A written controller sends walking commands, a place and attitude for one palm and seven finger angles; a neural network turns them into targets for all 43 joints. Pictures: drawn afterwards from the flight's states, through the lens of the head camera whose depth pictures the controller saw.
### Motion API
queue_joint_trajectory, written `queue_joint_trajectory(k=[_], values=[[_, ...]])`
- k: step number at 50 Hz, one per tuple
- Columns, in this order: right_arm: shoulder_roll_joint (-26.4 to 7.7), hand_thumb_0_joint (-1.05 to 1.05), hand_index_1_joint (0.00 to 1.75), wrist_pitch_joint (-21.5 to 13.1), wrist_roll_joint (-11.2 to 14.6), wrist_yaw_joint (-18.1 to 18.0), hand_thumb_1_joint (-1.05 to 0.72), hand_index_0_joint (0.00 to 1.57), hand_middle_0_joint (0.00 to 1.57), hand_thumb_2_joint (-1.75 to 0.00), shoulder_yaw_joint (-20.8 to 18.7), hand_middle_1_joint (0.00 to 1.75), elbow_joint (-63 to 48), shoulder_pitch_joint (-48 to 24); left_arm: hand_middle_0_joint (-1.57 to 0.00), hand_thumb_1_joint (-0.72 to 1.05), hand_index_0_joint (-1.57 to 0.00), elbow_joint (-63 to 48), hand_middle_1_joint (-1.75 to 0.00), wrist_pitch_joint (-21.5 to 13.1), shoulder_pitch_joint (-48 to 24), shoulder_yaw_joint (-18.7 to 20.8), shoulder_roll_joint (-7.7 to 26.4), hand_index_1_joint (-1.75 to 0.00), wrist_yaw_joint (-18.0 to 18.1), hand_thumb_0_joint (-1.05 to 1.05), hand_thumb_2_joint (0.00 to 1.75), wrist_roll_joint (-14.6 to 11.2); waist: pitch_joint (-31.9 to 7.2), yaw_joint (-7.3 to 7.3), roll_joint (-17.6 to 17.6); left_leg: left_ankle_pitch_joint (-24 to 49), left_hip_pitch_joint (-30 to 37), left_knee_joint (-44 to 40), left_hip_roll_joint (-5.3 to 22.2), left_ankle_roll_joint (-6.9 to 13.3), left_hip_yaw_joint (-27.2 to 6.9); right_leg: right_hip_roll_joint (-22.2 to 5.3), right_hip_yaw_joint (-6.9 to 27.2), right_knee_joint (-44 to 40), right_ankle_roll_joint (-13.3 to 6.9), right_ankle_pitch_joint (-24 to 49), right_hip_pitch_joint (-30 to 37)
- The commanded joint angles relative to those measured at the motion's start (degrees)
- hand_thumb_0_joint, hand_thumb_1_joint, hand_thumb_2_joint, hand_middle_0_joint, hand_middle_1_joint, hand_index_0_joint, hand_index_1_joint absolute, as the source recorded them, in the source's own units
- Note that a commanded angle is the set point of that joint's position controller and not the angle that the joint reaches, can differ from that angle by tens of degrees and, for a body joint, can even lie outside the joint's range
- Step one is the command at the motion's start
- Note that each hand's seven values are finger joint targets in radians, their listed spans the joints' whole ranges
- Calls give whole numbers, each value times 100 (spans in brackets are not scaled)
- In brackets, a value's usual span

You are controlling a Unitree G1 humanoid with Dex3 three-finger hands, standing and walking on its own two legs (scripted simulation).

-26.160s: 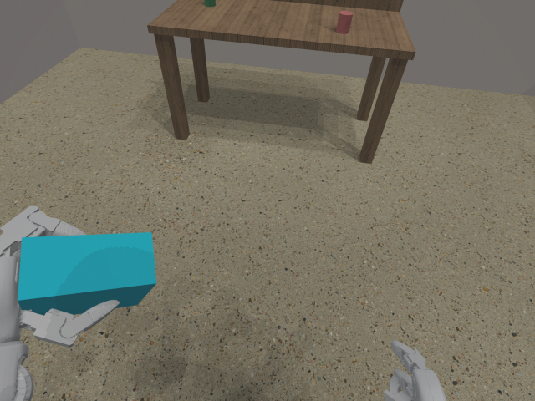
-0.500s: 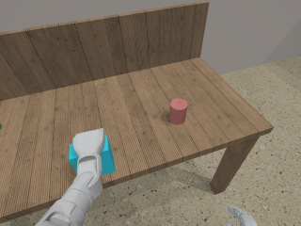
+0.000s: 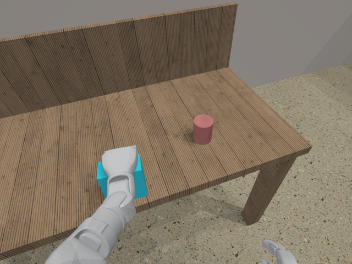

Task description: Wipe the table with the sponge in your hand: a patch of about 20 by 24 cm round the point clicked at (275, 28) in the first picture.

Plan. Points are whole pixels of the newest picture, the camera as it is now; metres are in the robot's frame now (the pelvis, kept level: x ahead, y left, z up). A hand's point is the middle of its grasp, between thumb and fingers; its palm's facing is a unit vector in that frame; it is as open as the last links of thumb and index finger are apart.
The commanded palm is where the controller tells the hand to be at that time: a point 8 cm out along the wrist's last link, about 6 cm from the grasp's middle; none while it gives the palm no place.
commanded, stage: slide across to the third lane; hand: left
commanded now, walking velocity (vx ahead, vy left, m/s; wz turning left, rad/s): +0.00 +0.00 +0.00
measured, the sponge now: (125, 183) +0.34 +0.18 -0.05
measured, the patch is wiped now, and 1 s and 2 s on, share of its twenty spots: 0.75 0.90 1.00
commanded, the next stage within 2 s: wipe forward along the third lane in 0.02 s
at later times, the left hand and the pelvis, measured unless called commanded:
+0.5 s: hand (132, 162) +0.38 +0.16 -0.01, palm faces -0.09 -0.01 -1.00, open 10.0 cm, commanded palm +0.37 +0.16 +0.03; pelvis +0.00 +0.00 +0.00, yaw -1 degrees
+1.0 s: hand (129, 146) +0.44 +0.19 +0.00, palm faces -0.10 +0.00 -0.99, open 10.0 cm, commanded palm +0.42 +0.18 +0.03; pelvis +0.00 +0.01 -0.01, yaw -2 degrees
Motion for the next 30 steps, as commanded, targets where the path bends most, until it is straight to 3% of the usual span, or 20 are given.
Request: queue_joint_trajectory(k=[1, 2, 5, 6, 7, 9, 12, 13, 16, 17, 19, 21, 22, 23, 25, 30], values=[[-593, 0, 30, -238, 30, -4, -90, 20, 20, -90, -191, 30, -731, -675, -120, 10, -120, -490, -160, -125, -2173, -162, -219, -160, 114, 0, 130, -4, -990, -307, -754, 495, 751, -310, -190, 257, 125, -33, 167, -724, 9, 1187, 90], [-600, 0, 30, -238, 24, -14, -90, 20, 20, -90, -199, 30, -713, -697, -120, 10, -120, -420, -160, -125, -2219, 13, -82, -160, 127, 0, 130, -22, -977, -261, -811, 463, 726, -350, -180, 255, 97, -8, 188, -768, -1, 1100, 75], [-578, 0, 30, -233, 7, 23, -90, 20, 20, -90, -211, 30, -689, -623, -120, 10, -120, -170, -160, -135, -2106, -84, -272, -160, 188, 0, 130, -43, -1086, -248, -866, 553, 725, -315, -180, 252, 125, -28, 119, -689, 2, 1234, 146], [-593, 0, 30, -218, -2, 29, -90, 20, 20, -90, -215, 30, -667, -607, -120, 10, -120, -160, -160, -141, -2120, 12, -185, -160, 210, 0, 130, -42, -1204, -228, -912, 626, 718, -296, -177, 247, 146, -37, 167, -678, 7, 1407, 236], [-605, 0, 30, -193, -9, 13, -90, 20, 20, -90, -217, 30, -655, -649, -120, 10, -120, -50, -160, -120, -1993, 344, 87, -160, 247, 0, 130, -59, -1230, -125, -926, 626, 634, -333, -184, 233, 137, -20, 204, -703, 1, 1385, 298], [-593, 0, 30, -178, -17, 0, -90, 20, 20, -90, -178, 30, -608, -578, -120, 10, -120, 145, -160, -77, -2247, 272, 41, -160, 305, 0, 130, -55, -1099, -239, -1026, 530, 495, -310, -196, 239, 190, -64, 213, -702, 49, 1444, 280], [-623, 0, 30, -161, -41, -48, -90, 20, 20, -90, -158, 30, -535, -584, -120, 10, -120, 405, -160, 2, -2383, 667, 439, -160, 376, 0, 130, 43, -1019, -196, -1048, 463, 325, -339, -196, 230, 197, -70, 292, -730, 55, 1402, 257], [-627, 0, 30, -167, -52, -62, -90, 20, 20, -90, -149, 30, -546, -533, -120, 10, -120, 373, -160, 1, -2549, 582, 411, -160, 395, 0, 130, 53, -1059, -279, -976, 424, 321, -306, -197, 244, 240, -95, 308, -705, 82, 1400, 262], [-615, 0, 30, -161, -60, -81, -90, 20, 20, -90, -165, 30, -484, -451, -120, 10, -120, 585, -160, 32, -2689, 480, 337, -160, 399, 0, 130, 200, -1099, -341, -878, 465, 299, -242, -199, 245, 253, -105, 325, -691, 75, 1459, 160], [-635, 0, 30, -151, -73, -86, -90, 20, 20, -90, -175, 30, -456, -431, -120, 10, -120, 664, -160, 48, -2634, 712, 557, -160, 399, 0, 130, 230, -1175, -266, -830, 476, 275, -259, -189, 236, 238, -89, 351, -696, 58, 1425, 180], [-620, 0, 30, -157, -62, -81, -90, 20, 20, -90, -173, 30, -476, -356, -120, 10, -120, 789, -160, 53, -2744, 506, 326, -160, 389, 0, 130, 204, -1170, -348, -777, 439, 227, -206, -192, 239, 256, -88, 291, -647, 70, 1395, 83], [-650, 0, 30, -170, -74, -98, -90, 20, 20, -90, -175, 30, -456, -286, -120, 10, -120, 926, -160, 34, -2755, 651, 511, -160, 389, 0, 130, 167, -1252, -362, -860, 385, 106, -165, -185, 239, 265, -105, 332, -640, 96, 1389, 118], [-688, 0, 30, -162, -84, -109, -90, 20, 20, -90, -179, 30, -428, -268, -120, 10, -120, 977, -160, 12, -2789, 916, 800, -160, 402, 0, 130, 172, -1323, -315, -861, 412, 47, -166, -178, 231, 229, -90, 353, -608, 81, 1398, 148], [-672, 0, 30, -175, -84, -119, -90, 20, 20, -90, -170, 30, -464, -250, -120, 10, -120, 1047, -160, 17, -2758, 726, 593, -160, 402, 0, 130, 136, -1266, -384, -926, 371, 3, -134, -187, 246, 269, -106, 331, -596, 114, 1390, 124], [-678, 0, 30, -198, -79, -113, -90, 20, 20, -90, -172, 30, -430, -181, -120, 10, -120, 1186, -160, 11, -2935, 644, 506, -160, 418, 0, 130, 155, -1141, -459, -902, 265, -89, -114, -167, 237, 264, -106, 303, -594, 117, 1244, -81], [-725, 0, 30, -245, -84, -119, -90, 20, 20, -90, -187, 30, -362, -35, -120, 10, -120, 1428, -160, 7, -3355, 684, 630, -160, 455, 0, 130, 192, -1210, -590, -892, 138, -236, -21, -145, 249, 241, -90, 299, -555, 130, 1026, -316]])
